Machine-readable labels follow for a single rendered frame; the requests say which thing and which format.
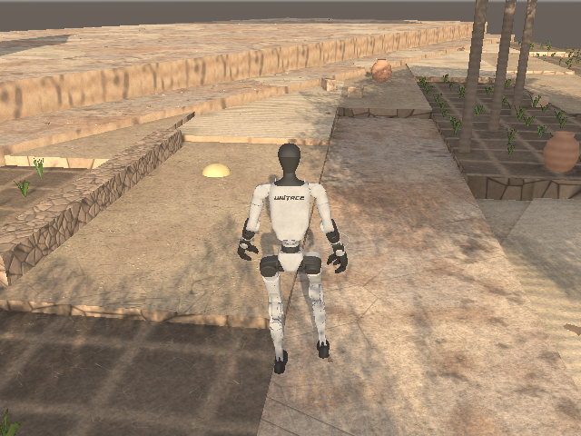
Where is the robot right hand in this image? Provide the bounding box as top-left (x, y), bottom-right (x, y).
top-left (327, 252), bottom-right (348, 273)

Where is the robot left foot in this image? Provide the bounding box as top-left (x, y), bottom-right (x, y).
top-left (274, 350), bottom-right (288, 374)

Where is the robot left upper arm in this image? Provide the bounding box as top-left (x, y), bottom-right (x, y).
top-left (246, 183), bottom-right (271, 232)

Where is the robot left forearm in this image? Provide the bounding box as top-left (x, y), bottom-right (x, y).
top-left (239, 218), bottom-right (255, 249)

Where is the robot right upper arm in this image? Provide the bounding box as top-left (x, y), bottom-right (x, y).
top-left (309, 183), bottom-right (334, 233)

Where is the robot left hand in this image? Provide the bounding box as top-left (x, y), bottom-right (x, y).
top-left (237, 244), bottom-right (259, 261)

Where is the robot right forearm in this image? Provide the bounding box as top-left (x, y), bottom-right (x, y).
top-left (326, 219), bottom-right (346, 256)

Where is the robot torso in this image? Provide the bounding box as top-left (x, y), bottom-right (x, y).
top-left (269, 178), bottom-right (311, 273)

